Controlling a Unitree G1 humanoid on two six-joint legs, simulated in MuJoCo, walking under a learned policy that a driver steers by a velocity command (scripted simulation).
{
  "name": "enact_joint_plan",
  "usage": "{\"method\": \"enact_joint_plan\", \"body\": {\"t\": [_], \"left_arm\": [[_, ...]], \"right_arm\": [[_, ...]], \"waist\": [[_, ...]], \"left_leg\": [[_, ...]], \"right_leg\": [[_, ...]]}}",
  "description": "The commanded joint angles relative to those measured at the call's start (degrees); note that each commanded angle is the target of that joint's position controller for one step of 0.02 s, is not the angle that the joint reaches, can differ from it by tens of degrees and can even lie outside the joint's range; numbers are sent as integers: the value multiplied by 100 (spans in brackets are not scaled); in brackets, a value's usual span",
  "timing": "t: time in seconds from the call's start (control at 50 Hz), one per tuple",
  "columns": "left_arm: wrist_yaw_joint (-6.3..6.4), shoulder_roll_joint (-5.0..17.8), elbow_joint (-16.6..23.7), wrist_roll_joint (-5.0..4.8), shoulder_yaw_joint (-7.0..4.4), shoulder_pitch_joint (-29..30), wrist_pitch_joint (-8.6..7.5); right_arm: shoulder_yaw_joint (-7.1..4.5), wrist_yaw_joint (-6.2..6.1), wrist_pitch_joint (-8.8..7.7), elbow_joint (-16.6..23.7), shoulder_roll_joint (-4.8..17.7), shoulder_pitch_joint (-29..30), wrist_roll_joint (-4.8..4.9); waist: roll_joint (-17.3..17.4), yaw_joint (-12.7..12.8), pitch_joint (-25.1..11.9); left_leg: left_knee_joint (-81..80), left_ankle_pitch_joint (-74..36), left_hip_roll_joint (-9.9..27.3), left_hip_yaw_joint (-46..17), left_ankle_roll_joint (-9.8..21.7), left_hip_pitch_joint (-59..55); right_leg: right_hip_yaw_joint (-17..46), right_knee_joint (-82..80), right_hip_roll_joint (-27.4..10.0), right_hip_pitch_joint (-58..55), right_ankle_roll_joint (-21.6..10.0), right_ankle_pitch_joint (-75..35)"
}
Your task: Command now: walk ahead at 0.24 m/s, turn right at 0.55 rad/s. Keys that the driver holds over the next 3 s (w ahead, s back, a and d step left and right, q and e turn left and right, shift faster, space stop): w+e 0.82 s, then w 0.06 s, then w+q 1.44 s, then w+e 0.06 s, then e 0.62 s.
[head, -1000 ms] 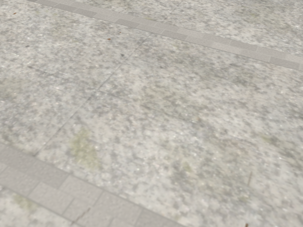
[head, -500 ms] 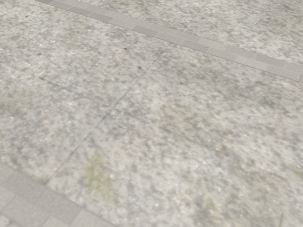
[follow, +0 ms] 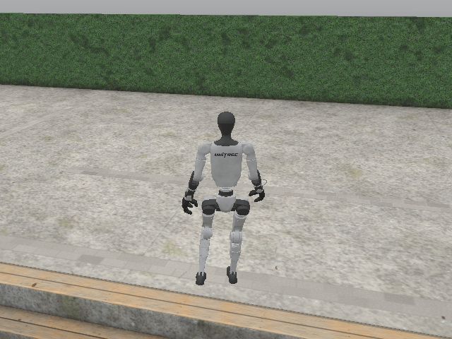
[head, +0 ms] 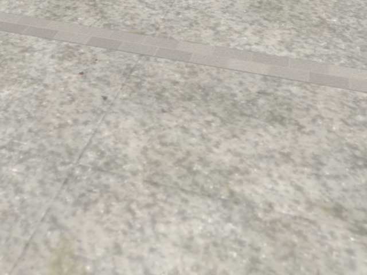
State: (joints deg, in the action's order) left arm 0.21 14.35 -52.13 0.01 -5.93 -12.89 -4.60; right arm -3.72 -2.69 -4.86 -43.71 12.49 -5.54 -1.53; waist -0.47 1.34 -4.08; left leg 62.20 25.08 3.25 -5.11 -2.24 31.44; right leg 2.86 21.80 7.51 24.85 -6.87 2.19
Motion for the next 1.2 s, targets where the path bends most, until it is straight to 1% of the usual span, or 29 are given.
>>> {"method": "enact_joint_plan", "body": {"t": [0.02, 0.06, 0.1, 0.18, 0.22, 0.24, 0.26, 0.28, 0.3, 0.32, 0.34, 0.38, 0.44, 0.54, 0.64, 0.68, 0.7, 0.72, 0.74, 0.76, 0.78, 0.82, 0.86, 0.9, 0.98, 1.06, 1.12, 1.18, 1.2], "left_arm": [[197, 987, 829, -57, -208, 414, 217], [249, 980, 1024, -34, -216, 368, 309], [243, 928, 1156, -63, -204, 304, 331], [175, 878, 1380, -83, -179, 207, 392], [134, 754, 1492, -73, -117, 239, 441], [112, 627, 1574, -76, -70, 304, 450], [87, 333, 1678, -94, 12, 392, 425], [42, 25, 1814, -171, 92, 452, 329], [-35, 366, 2062, -141, 47, 712, 201], [-98, 657, 2009, -113, -19, 742, 166], [-124, 716, 1895, -91, -55, 623, 201], [-125, 607, 1848, -82, -52, 559, 271], [-124, 387, 1892, -81, 21, 784, 289], [-175, 201, 2072, -122, 142, 1486, 290], [-347, 302, 2243, -181, 130, 1798, 313], [-369, 513, 2127, -126, -13, 1223, 316], [-336, 794, 1838, -125, -196, 299, 330], [-246, 1257, 1655, -154, -401, -805, 353], [-200, 1998, 1689, -197, -461, -828, 289], [-181, 1680, 1792, -136, -340, -1294, 243], [-158, 1333, 1649, -76, -240, -1157, 197], [-128, 950, 1773, -106, -101, -339, 199], [-108, 696, 1818, -12, 7, 173, 163], [-69, 700, 1669, -14, 15, 203, 90], [9, 813, 1353, -28, 10, -5, 35], [-38, 958, 1078, -82, -2, -496, -33], [-32, 1032, 925, -78, -37, -692, 6], [35, 1172, 960, -78, -82, -514, 94], [68, 1171, 1004, -75, -68, -377, 137]], "right_arm": [[-173, -269, 99, 348, 569, -158, 198], [-131, -233, 89, 436, 467, -118, 163], [-104, -177, 46, 503, 464, -5, 137], [-101, -71, -78, 629, 596, 88, 231], [-148, -20, -128, 588, 642, -211, 264], [-211, -18, -140, 517, 730, -507, 273], [-320, -57, -146, 445, 1048, -1113, 214], [-405, -88, -64, 458, 1447, -1379, 42], [-472, -76, -77, 472, 1498, -1422, -37], [-411, -116, -71, 563, 1202, -1288, 53], [-352, -109, -52, 613, 1031, -1156, 99], [-280, -54, -37, 667, 946, -918, 90], [-248, 27, -91, 534, 866, -1121, 2], [-316, 14, -30, 358, 1067, -1368, 46], [-466, 69, 52, 201, 1442, -1543, 278], [-514, 67, 133, 183, 1578, -1428, 334], [-472, 46, 151, 166, 1465, -1476, 337], [-394, 19, 127, 297, 1278, -1505, 214], [-125, 60, -41, 831, 476, -1556, -26], [-125, 121, -294, 910, 787, -1145, 203], [-161, 164, -389, 965, 1004, -763, 389], [-152, 117, -424, 866, 1036, -638, 95], [-198, 143, -283, 803, 1065, -786, 54], [-139, 168, -164, 743, 911, -777, 81], [52, 257, -137, 777, 585, -61, 104], [83, 408, -133, 921, 644, 663, 292], [61, 538, -117, 1113, 693, 952, 292], [-72, 578, -67, 1065, 922, 308, 233], [-184, 558, -47, 883, 1086, -457, 209]], "waist": [[-188, -205, -276], [-491, -163, -421], [-518, -78, -511], [-682, 16, -508], [-687, -189, -445], [-619, -362, -364], [-158, -580, -539], [1094, -538, -497], [1675, -481, -167], [1222, -453, 60], [919, -363, 186], [779, -232, 472], [702, -303, 536], [743, -575, 592], [857, -651, 784], [884, -243, 478], [668, 188, -59], [242, 677, -770], [-1668, 208, -1105], [-1388, 636, -1868], [-1075, 653, -1188], [-246, 206, -473], [-365, -202, -186], [-265, -298, -18], [-317, -37, 319], [-258, 331, 582], [-187, 391, 747], [-403, -26, 202], [-339, -461, -208]], "left_leg": [[-454, -515, 25, 70, -93, 440], [-900, -835, -44, 106, -144, 364], [-1302, -1035, -153, 155, -172, 140], [-2359, -1035, -410, 202, -148, -532], [-3274, -1167, -493, 239, -25, -1330], [-3713, -1147, -323, 184, 81, -2022], [-3929, -661, 633, -608, 416, -3079], [-4468, 608, 1707, -2183, 938, -3735], [-4796, 1606, 2299, -3532, 1469, -3531], [-4786, 1771, 2161, -3212, 1472, -3300], [-4787, 1387, 1833, -2577, 1260, -3046], [-5007, 503, 1437, -1599, 1036, -2441], [-5136, -753, 1142, -443, 995, -2136], [-5157, -1665, 1077, 585, 913, -2364], [-4889, -1978, 1374, 928, 860, -2844], [-3944, -4101, 1378, 1251, 739, -2930], [-2769, -5055, 1145, 1593, 584, -2712], [-995, -3981, 960, 1695, 286, -1339], [1103, 657, -109, 1314, -87, 1326], [1951, 773, -254, 91, -52, 1997], [2060, 231, 2, 107, 28, 2542], [1231, -518, 406, 150, 87, 1866], [715, -741, 541, 153, 49, 1117], [224, -972, 529, 268, -36, 1030], [-1476, -2779, 390, 464, 55, 661], [-2520, -3352, 194, 520, 329, 587], [-2843, -2738, 47, 534, 611, 983], [-2880, -1897, -460, 914, 918, -60], [-3091, -2077, -708, 1078, 1071, -1084]], "right_leg": [[2177, -909, -1467, -324, -839, 1925], [2253, -848, -1394, -267, -707, 2408], [2220, -748, -1316, -199, -625, 2473], [2352, -492, -1245, -219, -600, 2586], [2421, -160, -1110, -53, -499, 2900], [2318, 198, -916, 384, -353, 3024], [1826, 1364, -608, 1303, -32, 3292], [562, 2754, 48, 2497, 219, 3009], [516, 3658, -492, 3424, 286, 2747], [537, 4199, -742, 3501, 386, 2346], [416, 4543, -819, 3330, 491, 2023], [306, 4899, -986, 3049, 634, 1451], [147, 5014, -1093, 2699, 787, 670], [-168, 3279, -1193, 2031, 895, 178], [-662, 1867, -1037, 1195, 536, 1067], [-1013, 1268, -606, 147, 239, 1247], [-1134, 887, -290, -1176, 42, 901], [-109, 1001, -811, -3115, -271, 671], [3152, 412, -2317, -4654, -1231, 1340], [4418, -403, -2664, -4992, -1578, 1862], [3581, -339, -2542, -4704, -1390, 1367], [2394, -280, -2094, -2971, -1056, 571], [1890, -600, -1877, -1870, -1022, -162], [1496, -757, -1819, -1490, -1010, -675], [507, -856, -1474, -1101, -628, -1035], [457, -942, -1769, -1647, -507, -440], [394, -697, -2062, -2507, -398, -1030], [4, 292, -1984, -2908, -147, -3748], [-254, 1246, -1766, -2753, -13, -4495]]}}
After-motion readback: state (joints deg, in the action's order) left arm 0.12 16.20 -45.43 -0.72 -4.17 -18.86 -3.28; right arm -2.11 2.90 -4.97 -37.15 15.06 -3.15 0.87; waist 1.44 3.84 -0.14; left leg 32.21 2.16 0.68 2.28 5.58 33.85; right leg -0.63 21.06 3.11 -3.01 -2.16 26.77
